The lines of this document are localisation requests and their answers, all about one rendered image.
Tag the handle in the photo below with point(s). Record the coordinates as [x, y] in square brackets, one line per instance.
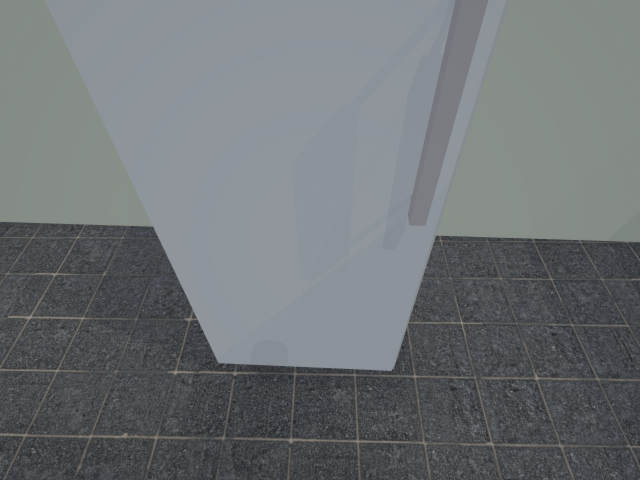
[461, 41]

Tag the fridge door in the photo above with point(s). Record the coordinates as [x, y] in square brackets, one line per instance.
[274, 145]

